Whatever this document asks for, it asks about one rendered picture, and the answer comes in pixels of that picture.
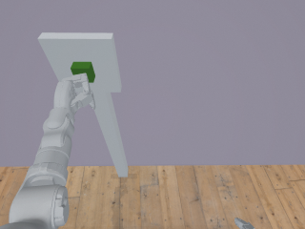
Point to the right robot hand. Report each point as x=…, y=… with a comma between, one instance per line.
x=242, y=224

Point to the robot left upper arm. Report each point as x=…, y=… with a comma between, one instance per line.
x=40, y=207

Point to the button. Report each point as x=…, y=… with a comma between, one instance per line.
x=83, y=67

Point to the left robot hand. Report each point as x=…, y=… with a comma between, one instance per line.
x=66, y=97

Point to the panel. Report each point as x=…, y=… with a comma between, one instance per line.
x=64, y=48

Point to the robot left forearm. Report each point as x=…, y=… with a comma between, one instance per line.
x=53, y=155

